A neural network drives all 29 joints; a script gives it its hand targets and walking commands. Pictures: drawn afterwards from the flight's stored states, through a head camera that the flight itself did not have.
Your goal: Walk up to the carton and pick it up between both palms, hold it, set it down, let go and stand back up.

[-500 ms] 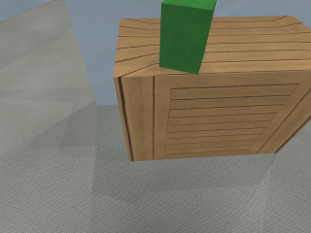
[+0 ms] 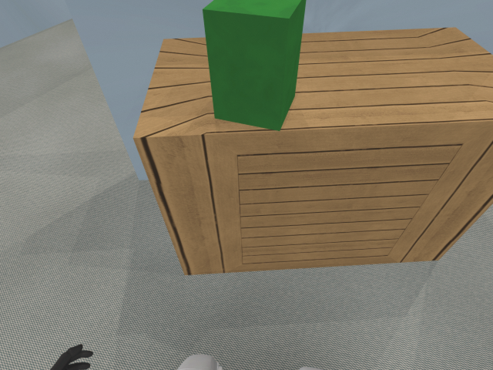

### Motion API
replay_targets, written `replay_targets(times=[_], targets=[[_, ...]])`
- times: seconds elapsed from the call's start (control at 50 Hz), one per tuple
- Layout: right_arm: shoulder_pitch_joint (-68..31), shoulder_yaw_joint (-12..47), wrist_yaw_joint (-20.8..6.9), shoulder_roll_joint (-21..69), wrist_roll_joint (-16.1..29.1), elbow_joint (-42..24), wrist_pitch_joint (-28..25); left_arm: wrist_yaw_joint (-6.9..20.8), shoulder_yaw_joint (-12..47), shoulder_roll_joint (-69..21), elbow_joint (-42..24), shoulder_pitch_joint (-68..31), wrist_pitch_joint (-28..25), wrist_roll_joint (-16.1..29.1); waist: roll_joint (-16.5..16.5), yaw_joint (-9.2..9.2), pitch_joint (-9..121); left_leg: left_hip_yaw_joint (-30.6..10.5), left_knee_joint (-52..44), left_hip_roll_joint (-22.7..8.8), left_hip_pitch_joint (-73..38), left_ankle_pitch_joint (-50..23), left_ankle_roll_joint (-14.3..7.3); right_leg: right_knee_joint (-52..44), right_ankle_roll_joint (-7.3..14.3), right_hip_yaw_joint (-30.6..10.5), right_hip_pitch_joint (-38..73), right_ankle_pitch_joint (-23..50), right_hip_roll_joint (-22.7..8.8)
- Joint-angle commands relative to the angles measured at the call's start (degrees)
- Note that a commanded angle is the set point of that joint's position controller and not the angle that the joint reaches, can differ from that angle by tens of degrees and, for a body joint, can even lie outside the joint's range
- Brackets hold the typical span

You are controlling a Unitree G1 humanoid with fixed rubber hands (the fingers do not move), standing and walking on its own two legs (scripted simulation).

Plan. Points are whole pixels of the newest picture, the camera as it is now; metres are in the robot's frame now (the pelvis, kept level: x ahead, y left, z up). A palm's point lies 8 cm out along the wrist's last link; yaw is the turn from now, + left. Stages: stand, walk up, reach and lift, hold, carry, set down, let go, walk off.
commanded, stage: walk up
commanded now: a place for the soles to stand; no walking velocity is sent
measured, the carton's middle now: (256, 60) +0.74 -0.01 +0.14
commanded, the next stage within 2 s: none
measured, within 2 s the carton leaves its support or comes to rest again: neither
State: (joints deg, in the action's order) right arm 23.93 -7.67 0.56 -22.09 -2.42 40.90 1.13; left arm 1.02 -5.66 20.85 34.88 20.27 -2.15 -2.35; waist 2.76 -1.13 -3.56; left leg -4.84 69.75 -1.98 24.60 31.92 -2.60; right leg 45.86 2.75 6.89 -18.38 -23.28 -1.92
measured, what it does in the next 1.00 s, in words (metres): walks ahead: left foot, then right foot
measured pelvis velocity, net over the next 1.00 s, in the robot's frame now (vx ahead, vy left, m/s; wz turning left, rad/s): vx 0.33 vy -0.11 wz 0.10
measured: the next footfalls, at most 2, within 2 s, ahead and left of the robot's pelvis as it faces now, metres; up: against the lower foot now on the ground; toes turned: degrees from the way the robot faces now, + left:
left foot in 0.32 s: +0.31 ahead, +0.11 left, +0.00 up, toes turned +7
right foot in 0.72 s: +0.45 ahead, -0.23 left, +0.00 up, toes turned +1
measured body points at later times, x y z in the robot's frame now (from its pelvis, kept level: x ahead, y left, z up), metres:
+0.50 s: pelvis +0.20 -0.02 +0.00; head +0.22 +0.00 +0.45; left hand +0.23 +0.31 -0.10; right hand +0.37 -0.29 -0.06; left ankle +0.27 +0.11 -0.70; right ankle +0.15 -0.14 -0.62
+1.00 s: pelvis +0.33 -0.11 -0.01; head +0.35 -0.12 +0.44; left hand +0.44 +0.20 -0.07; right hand +0.46 -0.43 -0.10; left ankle +0.34 +0.02 -0.70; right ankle +0.41 -0.23 -0.70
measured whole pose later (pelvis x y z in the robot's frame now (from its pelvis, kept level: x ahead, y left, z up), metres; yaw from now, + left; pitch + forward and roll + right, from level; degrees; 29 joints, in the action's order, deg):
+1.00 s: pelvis +0.33 -0.11 -0.01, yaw +6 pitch -4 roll +0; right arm 19.3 -3.5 -0.4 -26.2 -1.4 35.5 2.8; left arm -1.3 0.8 24.6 30.2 17.1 -0.8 -0.6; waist 1.9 0.1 -6.7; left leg 0.7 53.1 -1.4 21.1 30.0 -1.5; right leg 49.1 0.7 5.1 -24.3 -20.4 -4.7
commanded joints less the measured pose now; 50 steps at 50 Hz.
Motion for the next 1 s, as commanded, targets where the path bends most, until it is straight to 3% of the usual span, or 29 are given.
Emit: replay_targets(times=[0.0,0.08,0.1,0.12,0.16,0.22,0.28,0.3,0.32,0.34,0.36,0.38,0.4,0.42,0.44,0.46,0.56,0.58,0.64,0.66,0.68,0.7,0.72,0.74,0.76,0.78,0.84,0.9,0.98], targets=[[0.96,-1.40,-1.01,-9.37,-0.08,-9.35,-2.47,-2.01,-3.27,14.43,-6.66,3.77,-2.17,0.26,-5.57,2.39,-8.68,-3.24,-0.20,-3.60,14.74,-8.70,1.08,-33.13,8.65,-31.17,2.24,-14.84,-20.76],[-2.67,-0.44,-1.85,-8.50,0.34,-13.17,-1.79,-1.81,-2.09,13.97,-7.37,4.55,-2.51,0.63,-4.95,2.11,-11.34,-0.50,-6.49,-3.50,14.55,-14.57,2.47,-34.41,10.36,-22.63,-1.19,-8.46,-19.49],[-3.42,0.13,-2.14,-8.23,0.69,-13.02,-1.77,-1.77,-2.22,14.56,-7.67,5.28,-2.58,0.70,-5.56,1.58,-10.75,0.34,-9.48,-2.96,15.89,-17.96,2.28,-33.80,8.29,-19.26,2.97,-3.33,-16.77],[-4.35,0.33,-2.51,-7.53,0.82,-13.51,-2.06,-1.45,-2.40,14.52,-7.57,4.30,-2.53,0.43,-7.10,2.27,-8.78,3.34,-14.61,-3.17,14.08,-19.70,2.27,-31.06,7.57,-13.75,4.83,3.81,-14.71],[-8.60,1.18,-2.50,-7.28,0.93,-15.53,-2.73,-1.02,-2.06,14.32,-7.94,5.65,-2.29,0.51,-7.77,4.04,-7.58,6.32,-22.47,-1.78,10.63,-23.19,1.28,-26.03,5.56,-9.99,6.68,18.04,-12.39],[-12.32,1.28,-2.18,-7.00,0.50,-16.88,-2.90,-0.51,-1.74,14.57,-7.72,7.23,-1.37,1.10,-7.66,5.88,-3.68,7.97,-29.44,-0.08,2.00,-23.08,-0.19,-22.35,5.72,-7.73,7.23,19.87,-13.18],[-4.52,-0.49,-0.64,-10.05,-0.15,-15.62,-3.32,-0.33,-1.21,13.60,-7.49,8.56,-0.16,1.31,-0.77,1.46,1.30,8.76,-34.40,3.23,-12.99,-20.02,-2.30,-8.22,3.71,-3.88,5.09,25.66,-12.16],[0.71,-1.03,0.10,-11.21,-0.59,-14.17,-3.70,-0.29,-0.54,12.02,-7.19,10.44,-0.17,1.48,2.96,-0.94,5.07,4.55,-35.28,1.65,-22.13,-19.95,-4.07,1.91,2.50,-2.33,-0.83,23.18,-10.14],[6.38,-2.79,0.81,-14.54,-1.66,-14.19,-3.59,0.05,0.84,8.88,-7.24,13.00,-0.02,2.08,8.01,-3.84,10.33,-10.99,-36.06,-7.54,-32.38,-10.49,-8.63,17.15,0.27,0.09,-12.59,11.08,-6.34],[9.46,-3.61,1.59,-18.98,-0.84,-16.71,-2.95,0.46,-0.24,9.88,-9.56,14.25,0.79,2.02,13.36,-5.30,16.57,-41.60,-46.21,-23.97,-35.75,3.15,-16.54,31.33,-1.68,-1.54,-19.82,-17.04,1.77],[8.41,-3.45,2.62,-18.02,0.79,-16.61,-2.56,0.18,-2.32,17.17,-10.87,9.71,2.28,0.83,5.04,-6.15,14.54,-45.16,-51.08,-24.64,-30.41,15.90,-19.72,32.28,-0.80,-7.92,-20.65,-14.21,-1.78],[7.85,-2.85,3.21,-16.83,1.63,-17.80,-2.72,0.91,-2.57,18.85,-11.46,4.08,2.84,-0.07,-0.27,-7.07,9.99,-42.74,-53.92,-23.06,-24.07,18.09,-17.67,33.39,-0.81,-8.50,-21.00,-12.49,-1.58],[5.60,-1.86,3.08,-16.03,1.31,-18.22,-3.31,0.94,-2.58,17.33,-12.17,1.93,2.46,0.39,-4.58,-5.39,4.25,-37.08,-52.64,-21.35,-21.38,9.17,-15.74,34.14,-1.14,-10.04,-23.57,-11.07,-2.23],[5.24,-1.46,3.01,-16.90,0.69,-17.81,-3.88,0.98,-1.79,14.42,-11.22,2.86,2.07,0.96,-3.95,-4.26,3.20,-29.77,-49.86,-19.70,-20.31,-3.28,-14.17,34.17,-0.66,-10.66,-23.29,-10.25,-3.27],[3.59,-1.09,3.07,-17.05,1.37,-17.28,-4.37,0.99,-1.64,13.58,-9.68,6.87,2.11,1.34,-2.52,-1.56,3.26,-23.85,-48.13,-18.12,-17.76,-8.41,-12.08,32.07,-0.35,-10.88,-20.17,-9.57,-3.81],[1.73,-0.62,3.07,-16.59,0.73,-16.99,-5.06,0.73,-1.05,11.54,-9.35,7.43,1.96,1.15,-1.34,0.03,1.53,-21.19,-47.23,-17.93,-15.52,-11.72,-12.47,30.75,-0.47,-11.75,-19.70,-8.40,-4.16],[-3.24,0.02,1.82,-15.84,-0.24,-17.93,-5.52,2.53,-1.05,10.73,-9.76,4.08,2.23,1.06,9.29,1.28,-4.53,-7.74,-50.33,-12.74,-1.88,-6.06,-11.09,13.67,-1.83,-6.73,-12.97,0.66,-5.40],[-4.18,-0.07,1.74,-16.60,0.14,-18.02,-5.64,2.74,-0.98,11.48,-9.91,4.68,2.01,1.27,6.96,2.33,-3.92,-6.14,-49.89,-12.49,0.35,-4.51,-9.56,9.49,-1.00,-7.18,-8.69,4.54,-5.93],[-7.72,0.49,0.87,-16.81,0.78,-18.43,-5.03,2.38,-1.36,11.12,-7.77,5.24,1.63,1.62,8.38,3.94,-3.34,-0.64,-44.52,-9.85,9.21,1.80,-5.76,-1.76,-0.75,-2.97,6.64,13.04,-3.19],[-7.49,1.36,0.56,-14.71,0.85,-17.96,-4.65,1.60,-1.71,12.25,-6.85,7.05,1.24,1.67,7.11,4.53,-1.39,0.05,-39.59,-8.69,11.91,-1.21,-4.53,-2.93,-0.66,-3.18,12.32,13.64,-2.07],[-4.88,2.04,0.30,-13.20,1.48,-16.90,-4.03,0.78,-2.29,13.42,-5.50,7.89,1.12,1.24,1.97,5.35,-0.21,1.41,-34.10,-7.25,13.49,-3.23,-3.02,-3.58,-0.51,-2.94,17.46,10.96,-0.26],[-3.02,3.12,-0.06,-10.59,1.45,-15.57,-3.24,0.00,-2.57,15.11,-5.78,8.14,0.97,1.53,-3.66,4.99,0.47,5.03,-27.54,-4.72,13.44,0.74,-1.56,-9.75,-0.57,-6.23,18.61,8.58,-1.33],[-1.18,4.37,-0.47,-7.30,2.19,-14.92,-2.43,-0.75,-3.19,19.77,-7.36,6.57,0.35,1.39,-15.94,5.29,-0.23,6.93,-16.04,-1.50,12.91,2.80,2.25,-18.50,1.36,-21.24,13.13,-0.24,-11.65],[-0.62,3.51,-0.31,-10.15,2.40,-15.98,-1.47,-1.14,-2.55,22.06,-10.30,3.51,-0.10,1.76,-14.81,2.98,-1.16,4.89,-9.91,0.47,8.51,4.49,4.01,-29.16,6.31,-39.40,1.30,-14.36,-20.21],[1.06,1.08,0.09,-14.93,3.09,-14.35,-0.15,-1.50,-2.78,22.56,-10.56,0.54,0.05,2.16,-13.47,2.69,-0.95,2.85,-4.81,-2.03,4.13,3.32,3.41,-31.48,10.87,-42.41,-3.52,-26.31,-21.98],[-0.54,0.65,0.25,-16.79,2.89,-15.28,-0.15,-1.92,-3.00,22.17,-9.96,-0.78,-0.13,2.43,-11.18,2.62,-3.31,2.30,-4.80,-2.74,4.16,2.25,3.41,-31.70,11.34,-41.06,-6.26,-27.68,-21.15],[0.47,0.68,0.22,-15.71,2.29,-11.18,-1.01,-2.52,-1.53,21.18,-9.63,-2.34,-0.30,1.62,-13.41,2.30,-0.27,1.38,-12.23,-2.72,1.60,1.93,2.46,-24.24,8.77,-28.53,-2.23,-5.60,-17.15],[0.03,0.19,0.00,-14.95,1.10,-9.93,0.19,-2.79,-0.30,19.89,-8.94,-4.09,-0.04,1.89,-16.15,1.40,1.38,2.28,-14.05,-1.94,-0.27,0.25,0.89,-21.91,8.98,-28.95,-2.71,-3.34,-18.46],[-0.32,-0.64,-1.27,-15.09,0.07,-8.96,0.45,-4.35,0.35,19.86,-8.70,-3.85,0.32,2.31,-11.19,0.25,2.65,3.75,-23.81,-1.06,-6.14,-7.66,0.07,-15.64,7.50,-23.04,-2.80,8.88,-18.44]])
